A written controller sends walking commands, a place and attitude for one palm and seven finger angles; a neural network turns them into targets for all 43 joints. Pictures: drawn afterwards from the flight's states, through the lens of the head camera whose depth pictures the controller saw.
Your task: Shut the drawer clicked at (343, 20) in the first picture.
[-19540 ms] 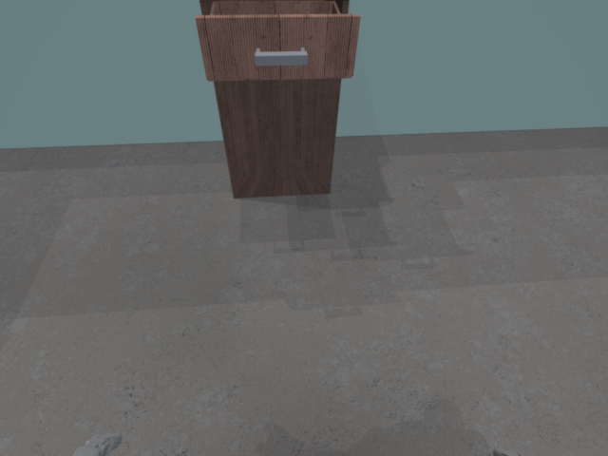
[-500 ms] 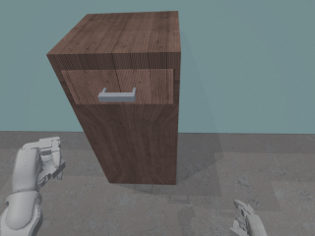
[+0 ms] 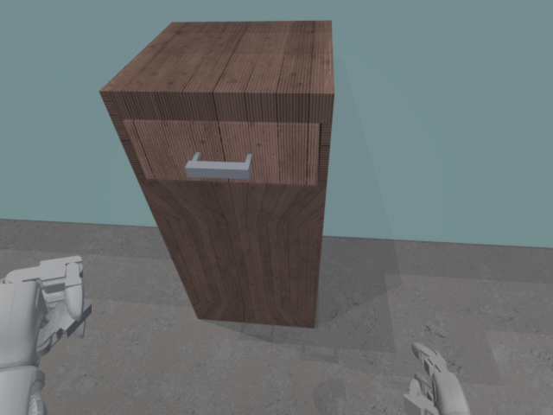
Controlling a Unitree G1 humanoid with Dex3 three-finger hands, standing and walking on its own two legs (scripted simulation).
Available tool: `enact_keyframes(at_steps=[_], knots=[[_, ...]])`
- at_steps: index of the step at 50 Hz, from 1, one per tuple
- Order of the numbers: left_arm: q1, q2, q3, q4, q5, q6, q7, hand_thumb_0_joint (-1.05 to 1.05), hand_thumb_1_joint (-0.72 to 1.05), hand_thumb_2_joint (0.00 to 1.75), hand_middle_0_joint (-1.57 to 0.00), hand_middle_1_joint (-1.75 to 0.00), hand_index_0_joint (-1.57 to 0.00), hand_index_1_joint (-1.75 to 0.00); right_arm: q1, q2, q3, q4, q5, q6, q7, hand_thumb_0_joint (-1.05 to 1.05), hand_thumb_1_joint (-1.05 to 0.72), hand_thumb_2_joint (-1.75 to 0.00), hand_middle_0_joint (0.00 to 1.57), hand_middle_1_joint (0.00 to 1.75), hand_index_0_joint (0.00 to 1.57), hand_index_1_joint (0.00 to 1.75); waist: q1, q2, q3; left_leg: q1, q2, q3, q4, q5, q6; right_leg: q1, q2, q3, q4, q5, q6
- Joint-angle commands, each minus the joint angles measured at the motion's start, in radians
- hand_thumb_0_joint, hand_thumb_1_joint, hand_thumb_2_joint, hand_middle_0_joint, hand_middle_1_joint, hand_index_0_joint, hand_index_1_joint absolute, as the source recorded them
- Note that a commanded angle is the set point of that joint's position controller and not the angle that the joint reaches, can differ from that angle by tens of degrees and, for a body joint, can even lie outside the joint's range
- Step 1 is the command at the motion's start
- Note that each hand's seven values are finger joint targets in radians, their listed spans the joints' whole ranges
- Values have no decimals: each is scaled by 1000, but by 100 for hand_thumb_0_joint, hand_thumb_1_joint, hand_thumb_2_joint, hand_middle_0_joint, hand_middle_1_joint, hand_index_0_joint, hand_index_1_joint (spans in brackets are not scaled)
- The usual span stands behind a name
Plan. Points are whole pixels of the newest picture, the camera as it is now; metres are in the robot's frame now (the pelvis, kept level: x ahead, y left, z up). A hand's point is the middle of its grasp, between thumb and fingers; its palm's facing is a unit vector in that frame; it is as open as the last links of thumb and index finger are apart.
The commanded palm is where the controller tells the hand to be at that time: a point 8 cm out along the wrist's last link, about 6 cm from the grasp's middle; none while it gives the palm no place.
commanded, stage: step back with the hand held close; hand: left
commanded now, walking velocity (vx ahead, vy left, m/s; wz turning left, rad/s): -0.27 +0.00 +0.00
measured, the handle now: (220, 163) +0.59 +0.21 +0.04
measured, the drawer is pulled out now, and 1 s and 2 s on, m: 0.00 0.00 0.00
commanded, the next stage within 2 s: stop stepping back and stand still in 1.12 s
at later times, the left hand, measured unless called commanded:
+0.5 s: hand (40, 339) +0.14 +0.26 +0.15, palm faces +0.29 -0.81 -0.51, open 3.2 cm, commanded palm +0.08 +0.31 +0.17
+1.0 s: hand out of the picture +0.04 +0.30 +0.17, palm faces +0.43 -0.78 -0.45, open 3.2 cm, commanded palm -0.04 +0.33 +0.17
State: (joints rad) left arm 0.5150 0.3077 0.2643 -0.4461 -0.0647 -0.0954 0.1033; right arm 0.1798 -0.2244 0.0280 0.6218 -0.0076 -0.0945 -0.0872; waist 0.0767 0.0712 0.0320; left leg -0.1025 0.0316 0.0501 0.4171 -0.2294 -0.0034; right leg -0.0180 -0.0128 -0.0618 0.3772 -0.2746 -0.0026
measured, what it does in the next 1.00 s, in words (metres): walks backwards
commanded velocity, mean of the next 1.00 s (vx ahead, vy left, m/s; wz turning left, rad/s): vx -0.30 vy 0.00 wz -0.02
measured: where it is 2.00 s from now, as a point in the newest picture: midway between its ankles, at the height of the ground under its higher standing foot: outside the picture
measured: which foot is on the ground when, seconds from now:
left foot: down 0.00-1.00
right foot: down 0.00-0.88, up 0.90-1.00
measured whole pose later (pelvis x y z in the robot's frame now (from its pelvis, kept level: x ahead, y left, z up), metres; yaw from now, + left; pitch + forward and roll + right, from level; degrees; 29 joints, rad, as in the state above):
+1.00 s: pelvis -0.15 +0.04 -0.02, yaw +5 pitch +0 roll -6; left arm 0.53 0.43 0.41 -0.58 -0.02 -0.27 0.15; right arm 0.20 -0.18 -0.02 0.60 -0.02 -0.09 -0.08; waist -0.02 0.05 0.05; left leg -0.49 0.04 -0.02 0.52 -0.04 0.08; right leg -0.39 0.11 0.02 0.99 -0.43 0.02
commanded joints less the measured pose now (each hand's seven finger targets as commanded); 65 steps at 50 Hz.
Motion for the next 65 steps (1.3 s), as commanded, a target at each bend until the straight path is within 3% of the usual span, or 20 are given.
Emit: enact_keyframes(at_steps=[1, 6, 13, 18, 31, 34, 37, 39, 42, 45, 49, 53, 55, 56, 58, 59, 61, 62, 64, 65], knots=[[-77, 250, 224, -219, -1, -107, 13, 0, 90, 90, -140, -160, -140, -160, -120, -103, -45, -181, 1, -4, 6, 0, -90, -90, 20, 30, 20, 30, -54, -88, 11, -16, -7, -39, 10, 182, 51, -183, -54, 85, -112, 326, -2], [72, 181, 162, -200, 2, -103, -5, 0, 90, 90, -140, -160, -140, -160, -107, -115, -69, -212, 1, 61, 19, 0, -90, -90, 20, 30, 20, 30, -64, -51, -93, 0, 12, -26, 12, 364, 48, -143, -48, 50, -50, 420, 19], [142, 280, 246, -354, -8, -116, 14, 0, 90, 90, -140, -160, -140, -160, -114, -119, -84, -267, 14, 95, 10, 0, -90, -90, 20, 30, 20, 30, -53, -32, -251, -3, 32, -43, 25, 503, 49, -89, -28, 40, 41, 496, 28], [179, 278, 257, -373, -10, -123, 29, 0, 90, 90, -140, -160, -140, -160, -103, -117, -92, -270, 17, 88, 2, 0, -90, -90, 20, 30, 20, 30, -56, 4, -236, -66, 48, -58, 12, 445, 51, -108, -20, 41, 73, 433, 31], [120, 229, 238, -334, 34, -192, 41, 0, 90, 90, -140, -160, -140, -160, -87, -138, -92, -263, 12, 11, -3, 0, -90, -90, 20, 30, 20, 30, -72, 36, -72, -562, 107, -169, -145, -389, 101, -23, 21, 87, 160, -39, 22], [112, 239, 242, -355, 35, -209, 45, 0, 90, 90, -140, -160, -140, -160, -73, -124, -94, -256, 10, -7, -3, 0, -90, -90, 20, 30, 20, 30, -78, -33, -70, -476, 57, -143, -30, -365, 80, -162, -18, 165, 38, -186, -5], [89, 245, 222, -366, 22, -219, 61, 0, 90, 90, -140, -160, -140, -160, -38, -107, -96, -205, 5, -9, 4, 0, -90, -90, 20, 30, 20, 30, -95, -171, -90, -146, -38, -66, 305, -158, 15, -526, -176, 303, -151, -283, -90], [51, 235, 204, -367, 23, -215, 70, 0, 90, 90, -140, -160, -140, -160, -35, -97, -91, -186, -1, -7, 5, 0, -90, -90, 20, 30, 20, 30, -108, -185, -95, -84, -34, -64, 309, -110, 12, -570, -189, 259, -132, -199, -87], [16, 243, 212, -363, 20, -218, 75, 0, 90, 90, -140, -160, -140, -160, -63, -120, -88, -188, 3, -12, -9, 0, -90, -90, 20, 30, 20, 30, -107, -41, -49, -197, 40, -179, 37, -194, 47, -499, -43, 129, 17, -198, -8], [4, 245, 254, -373, 57, -236, 71, 0, 90, 90, -140, -160, -140, -160, -93, -132, -92, -197, -10, -47, -18, 0, -90, -90, 20, 30, 20, 30, -84, 262, -87, -676, 312, -497, -385, -624, 178, -73, 129, 93, 676, -126, 33], [92, 241, 256, -356, 31, -246, 58, 0, 90, 90, -140, -160, -140, -160, -83, -110, -114, -186, -7, -66, 25, 0, -90, -90, 20, 30, 20, 30, -66, 88, -151, -423, 253, -319, -259, -353, 145, -224, 114, 85, 689, -216, 13], [145, 242, 237, -419, -7, -240, 48, 0, 90, 90, -140, -160, -140, -160, -61, -87, -100, -159, -8, -79, 50, 0, -90, -90, 20, 30, 20, 30, -67, 220, -212, -217, 187, -200, -272, -245, 51, -212, 118, -8, 287, -315, -19], [118, 250, 230, -430, -17, -259, 35, 0, 90, 90, -140, -160, -140, -160, -36, -82, -93, -128, -17, -79, 56, 0, -90, -90, 20, 30, 20, 30, -66, 188, -242, -97, 171, -167, -212, -102, -7, -198, 87, 4, -11, -260, -30], [94, 269, 237, -432, -14, -269, 31, 0, 90, 90, -140, -160, -140, -160, -28, -76, -89, -117, -20, -71, 53, 0, -90, -90, 20, 30, 20, 30, -73, 86, -220, -32, 130, -104, -83, 11, -26, -259, 22, 74, -166, -178, -36], [44, 334, 277, -445, -5, -281, 42, 0, 90, 90, -140, -160, -140, -160, -23, -50, -80, -88, -11, -47, 41, 0, -90, -90, 20, 30, 20, 30, -86, -176, -205, -4, 25, -52, 335, -19, -33, -468, -262, 334, -228, 132, -110], [11, 350, 290, -438, -11, -285, 48, 0, 90, 90, -140, -160, -140, -160, -65, -48, -68, -116, -14, -57, 27, 0, -90, -90, 20, 30, 20, 30, -74, -189, -144, -99, -8, -30, 440, -117, -32, -445, -298, 271, -172, 377, -126], [7, 313, 259, -376, 5, -263, 26, 0, 90, 90, -140, -160, -140, -160, -81, -72, -75, -128, -2, -69, 10, 0, -90, -90, 20, 30, 20, 30, -85, -300, -144, -193, -17, -33, 320, -42, -9, -282, -192, 140, 9, 710, -63], [48, 282, 251, -333, -1, -229, 22, 0, 90, 90, -140, -160, -140, -160, -95, -74, -68, -154, 8, -57, 0, 0, -90, -90, 20, 30, 20, 30, -94, -257, -147, -130, -5, -18, 175, 184, 8, -240, -142, 102, 107, 757, -32], [86, 252, 244, -292, -9, -188, 15, 0, 90, 90, -140, -160, -140, -160, -78, -101, -65, -159, 13, -56, -2, 0, -90, -90, 20, 30, 20, 30, -84, 61, -216, 127, 99, -150, 16, 712, 80, -351, 28, 15, 349, 349, 44], [59, 250, 231, -286, -10, -193, 15, 0, 90, 90, -140, -160, -140, -160, -47, -109, -71, -150, 7, -68, 12, 0, -90, -90, 20, 30, 20, 30, -87, 156, -224, 151, 203, -260, -48, 769, 126, -399, 56, 74, 444, -137, 28]])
